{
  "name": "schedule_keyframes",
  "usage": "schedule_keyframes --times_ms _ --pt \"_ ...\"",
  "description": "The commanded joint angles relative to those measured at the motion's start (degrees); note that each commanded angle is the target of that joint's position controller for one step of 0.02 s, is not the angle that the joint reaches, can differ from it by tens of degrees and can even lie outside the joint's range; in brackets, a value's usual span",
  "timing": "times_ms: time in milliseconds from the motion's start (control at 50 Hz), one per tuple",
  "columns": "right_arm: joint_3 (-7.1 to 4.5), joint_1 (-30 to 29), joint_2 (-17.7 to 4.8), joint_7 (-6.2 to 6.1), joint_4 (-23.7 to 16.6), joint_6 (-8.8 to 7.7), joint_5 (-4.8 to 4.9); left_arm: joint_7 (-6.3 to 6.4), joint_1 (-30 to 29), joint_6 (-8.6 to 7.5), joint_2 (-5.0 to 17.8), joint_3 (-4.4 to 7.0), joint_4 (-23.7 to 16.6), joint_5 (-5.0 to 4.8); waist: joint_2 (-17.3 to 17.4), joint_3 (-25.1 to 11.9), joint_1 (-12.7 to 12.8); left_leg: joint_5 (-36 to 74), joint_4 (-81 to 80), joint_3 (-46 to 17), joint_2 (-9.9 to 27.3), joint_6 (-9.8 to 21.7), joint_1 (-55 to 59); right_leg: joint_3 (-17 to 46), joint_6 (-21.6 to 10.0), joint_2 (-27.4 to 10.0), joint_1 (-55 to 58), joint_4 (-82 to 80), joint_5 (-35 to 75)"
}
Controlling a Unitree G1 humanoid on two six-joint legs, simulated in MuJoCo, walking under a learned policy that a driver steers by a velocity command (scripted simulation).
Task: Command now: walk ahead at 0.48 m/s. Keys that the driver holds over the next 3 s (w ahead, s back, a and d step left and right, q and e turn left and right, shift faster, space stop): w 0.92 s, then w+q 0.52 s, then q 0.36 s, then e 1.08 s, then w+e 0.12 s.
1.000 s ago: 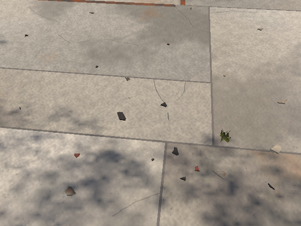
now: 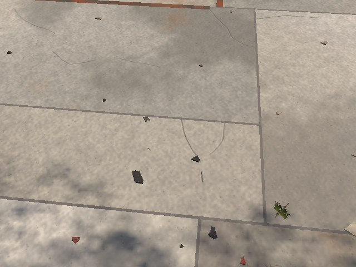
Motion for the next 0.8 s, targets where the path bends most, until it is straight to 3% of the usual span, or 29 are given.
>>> schedule_keyframes --times_ms 20,60,80,120,180,240,340,400,420,440,460,480,500,520,540,560,600,640,700,800 --pt "-1.81 -4.5 -7.7 -0.32 -6.1 -2.94 0.89 -0.07 7.4 -0.63 6.2 1.36 0.5 0.70 -2.7 -4.7 4.2 7.5 11.1 -1.6 6.1 1.4 -27.4 25.7 -10.0 -17.5 22.5 -20.7 -5.7" --pt "-1.99 -1.9 -5.2 -0.65 -5.5 -1.34 0.02 -0.53 5.6 -1.09 4.1 0.67 1.0 1.34 -4.8 -3.9 0.7 10.6 6.6 -1.8 8.5 0.9 -20.8 18.4 -9.0 -14.2 14.4 -23.6 -0.4" --pt "-1.85 -1.4 -3.9 -0.73 -5.5 -0.66 -0.17 -0.56 6.3 -1.23 4.5 0.70 1.7 1.10 -4.8 -3.4 0.2 10.6 5.0 -1.2 9.0 0.5 -20.0 16.5 -9.6 -13.7 12.2 -24.7 1.0" --pt "-2.07 -4.6 -4.3 -0.97 -7.1 0.14 -0.57 0.05 8.3 -1.40 6.3 0.98 2.9 1.03 -4.4 -1.1 0.1 13.7 0.4 -0.4 9.7 -0.9 -22.7 13.7 -10.4 -13.3 10.0 -26.8 2.4" --pt "-2.25 -12.3 -4.9 -0.94 -10.0 -0.03 -1.20 1.41 11.9 -1.08 8.2 1.31 4.1 0.94 -3.3 0.7 2.0 23.8 -11.0 0.1 9.8 -2.6 -28.2 11.5 -9.9 -12.9 12.6 -27.8 4.8" --pt "-1.66 -19.0 -3.6 -0.26 -11.9 -0.68 -0.99 2.06 15.1 -0.65 9.1 1.32 5.0 0.41 -3.1 1.0 4.3 32.4 -23.1 2.5 7.4 -2.7 -25.6 7.8 -8.0 -11.2 14.0 -27.5 6.5" --pt "-1.13 -26.8 -4.1 1.31 -15.0 -1.12 -0.24 2.33 20.9 0.69 9.7 1.61 7.8 -0.30 -2.9 2.2 6.4 30.5 -31.1 2.3 5.7 -1.5 -27.4 8.1 -7.3 -14.9 24.4 -23.8 8.0" --pt "-1.74 -25.0 -6.2 2.12 -15.6 -1.57 -0.15 2.56 20.3 1.83 10.8 2.17 7.9 -0.25 -4.4 0.3 3.9 23.4 -33.3 3.0 4.2 0.7 -23.4 8.7 -5.8 -17.1 29.7 -18.4 17.2" --pt "-2.49 -20.7 -7.7 2.11 -14.7 -1.68 -0.18 2.57 19.0 2.19 11.2 2.25 7.5 -0.16 -5.1 -2.4 1.2 21.9 -34.1 4.7 2.3 1.8 -16.8 7.6 -4.9 -16.1 29.6 -13.2 26.7" --pt "-3.95 -11.5 -10.2 1.79 -11.8 -1.67 -0.22 2.54 18.4 2.55 10.0 1.78 7.2 0.20 -4.4 -8.1 -3.0 22.6 -34.6 5.9 0.9 3.5 -4.4 5.3 -3.5 -13.0 26.9 -2.6 32.7" --pt "-5.24 -0.6 -14.5 1.28 -9.4 -1.52 -0.90 2.59 19.2 2.53 7.9 0.69 5.6 1.25 0.9 -17.1 -6.4 23.3 -32.7 -4.4 10.0 7.1 13.5 2.6 -1.6 -9.4 15.8 15.0 20.5" --pt "-6.06 3.1 -18.3 1.51 -7.8 -1.03 -1.21 1.89 26.4 1.18 0.0 -1.46 5.5 1.08 16.5 -23.6 -2.5 10.8 -39.7 -32.3 22.3 16.3 32.2 2.2 2.4 2.0 -7.9 34.8 -16.1" --pt "-4.38 2.3 -12.4 1.63 -8.4 -1.12 -0.79 1.63 23.6 -0.26 5.6 -0.39 6.3 -0.24 11.8 -23.0 -4.3 4.9 -44.6 -38.1 22.0 15.4 32.0 10.4 1.5 0.0 -14.5 42.4 -24.6" --pt "-3.58 -2.8 -10.0 1.43 -9.3 -1.35 -0.77 1.40 18.2 -1.24 9.2 0.59 4.5 -1.75 8.9 -14.6 -3.7 7.6 -45.3 -29.4 20.4 12.9 25.1 10.0 0.5 -3.0 -18.4 43.8 -20.3" --pt "-3.17 -7.3 -8.9 1.38 -10.5 -1.50 -1.12 1.72 14.9 -1.59 9.2 0.59 3.9 -1.76 4.1 -10.2 -2.1 14.1 -46.5 -22.3 18.3 11.7 17.1 8.3 0.4 -6.2 -16.8 41.6 -14.8" --pt "-2.85 -10.1 -7.6 1.54 -10.8 -1.66 -1.61 2.06 13.1 -1.46 8.7 0.91 3.6 -0.88 2.0 -6.8 -0.6 20.0 -48.2 -17.5 16.4 11.1 10.1 7.7 0.7 -8.0 -14.7 37.9 -11.3" --pt "-2.24 -11.3 -5.6 1.86 -10.4 -1.93 -2.08 2.12 14.7 -0.04 6.5 1.03 4.0 -0.30 3.2 -5.7 2.2 24.7 -51.4 -12.0 13.9 10.5 3.8 7.9 1.1 -9.9 -9.1 33.8 -7.9" --pt "-2.49 -10.0 -6.7 1.71 -9.5 -2.18 -1.58 2.24 14.4 1.10 4.8 0.84 3.8 0.00 2.8 -4.1 2.9 27.8 -53.6 -8.6 13.4 11.3 1.4 7.1 2.1 -10.5 -9.4 29.9 -6.4" --pt "-3.02 -7.4 -8.6 0.71 -8.2 -1.85 -1.50 2.35 8.2 1.45 4.9 0.96 1.5 0.67 1.7 -1.8 1.9 29.6 -55.6 -5.4 13.0 11.4 2.2 6.6 3.8 -10.7 -14.3 20.6 1.6" --pt "-3.05 -3.2 -9.2 -0.22 -6.2 -1.22 -0.84 1.49 -1.6 0.74 3.5 0.27 -1.2 0.29 2.2 0.3 -1.0 27.4 -56.6 0.3 10.2 8.9 2.5 3.6 4.0 -7.8 -10.7 3.9 14.4"
Next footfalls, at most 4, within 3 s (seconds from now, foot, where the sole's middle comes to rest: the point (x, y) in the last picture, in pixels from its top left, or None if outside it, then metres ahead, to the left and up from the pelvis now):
0.44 left None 0.44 0.15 -0.76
1.00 right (204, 193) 0.75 -0.10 -0.76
1.54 left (139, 144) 1.01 0.18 -0.76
2.00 right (179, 119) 1.15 -0.01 -0.76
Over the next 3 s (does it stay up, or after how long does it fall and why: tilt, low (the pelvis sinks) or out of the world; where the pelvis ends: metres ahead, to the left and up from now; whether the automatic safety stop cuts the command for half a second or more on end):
stays up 1.06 0.04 0.01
